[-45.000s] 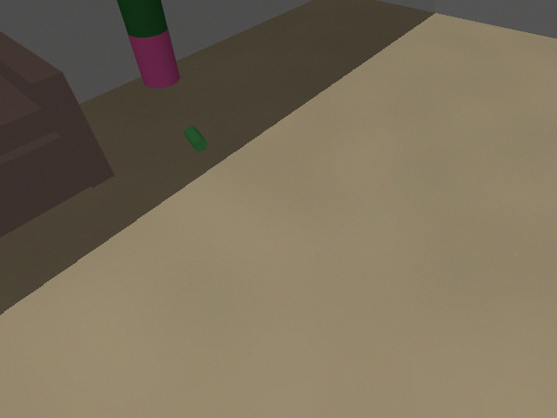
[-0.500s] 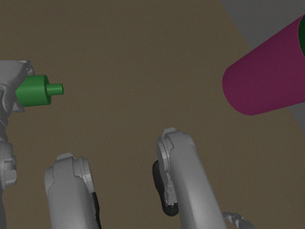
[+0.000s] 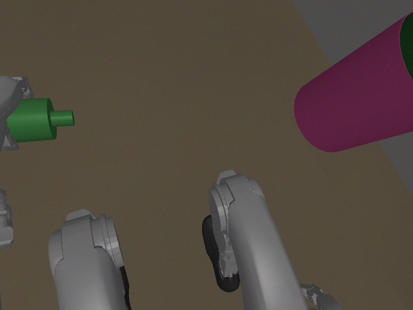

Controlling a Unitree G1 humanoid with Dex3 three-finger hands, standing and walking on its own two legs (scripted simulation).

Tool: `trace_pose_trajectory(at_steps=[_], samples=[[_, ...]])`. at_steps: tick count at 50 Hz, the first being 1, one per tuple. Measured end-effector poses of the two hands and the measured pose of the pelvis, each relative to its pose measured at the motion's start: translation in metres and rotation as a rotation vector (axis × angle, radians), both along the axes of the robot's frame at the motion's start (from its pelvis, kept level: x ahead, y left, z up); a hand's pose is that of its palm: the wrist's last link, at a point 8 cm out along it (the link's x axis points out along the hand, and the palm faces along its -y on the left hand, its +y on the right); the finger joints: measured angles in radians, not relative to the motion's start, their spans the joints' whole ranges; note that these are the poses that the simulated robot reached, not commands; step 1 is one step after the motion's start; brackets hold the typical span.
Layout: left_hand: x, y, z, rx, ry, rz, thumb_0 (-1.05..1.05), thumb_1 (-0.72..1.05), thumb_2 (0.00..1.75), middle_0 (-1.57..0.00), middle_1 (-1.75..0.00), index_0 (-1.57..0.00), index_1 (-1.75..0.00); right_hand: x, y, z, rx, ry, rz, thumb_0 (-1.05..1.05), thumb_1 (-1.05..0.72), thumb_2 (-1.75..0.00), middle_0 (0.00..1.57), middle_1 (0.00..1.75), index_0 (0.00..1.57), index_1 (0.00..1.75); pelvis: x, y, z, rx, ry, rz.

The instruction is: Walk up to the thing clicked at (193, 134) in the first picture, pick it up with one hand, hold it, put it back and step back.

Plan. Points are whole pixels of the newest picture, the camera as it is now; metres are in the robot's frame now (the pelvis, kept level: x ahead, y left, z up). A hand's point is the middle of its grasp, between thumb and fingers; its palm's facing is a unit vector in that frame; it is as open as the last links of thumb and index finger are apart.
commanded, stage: lower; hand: left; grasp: from above
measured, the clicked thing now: (15, 121) +0.51 +0.27 -0.19
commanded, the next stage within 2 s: rest in 0.26 s
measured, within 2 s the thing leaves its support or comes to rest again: neither
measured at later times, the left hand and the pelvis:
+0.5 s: hand (15, 125) +0.51 +0.28 -0.22, palm faces -0.48 -0.04 -0.88, open 11.1 cm; pelvis +0.00 +0.00 -0.02, yaw -2 degrees
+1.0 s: hand (22, 130) +0.51 +0.28 -0.25, palm faces -0.48 -0.06 -0.87, open 11.1 cm; pelvis +0.01 +0.00 -0.03, yaw -4 degrees
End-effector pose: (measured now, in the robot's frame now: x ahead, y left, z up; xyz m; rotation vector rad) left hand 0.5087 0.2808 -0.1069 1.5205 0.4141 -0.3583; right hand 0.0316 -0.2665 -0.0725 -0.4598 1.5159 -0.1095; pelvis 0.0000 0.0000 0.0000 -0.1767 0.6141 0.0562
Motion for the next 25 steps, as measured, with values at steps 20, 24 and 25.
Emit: trace_pose_trajectory(at_steps=[20, 24, 25], samples=[[0.004, 0.000, -0.042, -0.018, 0.002, -0.005, 0.01, -0.16, 0.57, -0.55, -0.83, -0.58, -0.77, -0.007, 0.003, -0.011, -0.001, 0.036, 0.038, 0.00, -0.92, -0.90, 0.20, 0.30, 0.20, 0.30, 0.003, 0.000, -0.020, -0.017, -0.017, -0.014], [0.005, 0.001, -0.050, -0.017, 0.006, 0.004, 0.01, -0.16, 0.58, -0.55, -0.82, -0.58, -0.77, -0.007, 0.005, -0.012, 0.000, 0.037, 0.044, 0.00, -0.91, -0.90, 0.20, 0.30, 0.20, 0.30, 0.004, 0.000, -0.023, -0.020, -0.019, -0.018], [0.005, 0.001, -0.051, -0.017, 0.005, 0.005, 0.01, -0.17, 0.58, -0.55, -0.82, -0.58, -0.77, -0.007, 0.005, -0.012, 0.000, 0.037, 0.045, 0.00, -0.91, -0.90, 0.20, 0.30, 0.20, 0.30, 0.005, 0.000, -0.023, -0.022, -0.020, -0.018]])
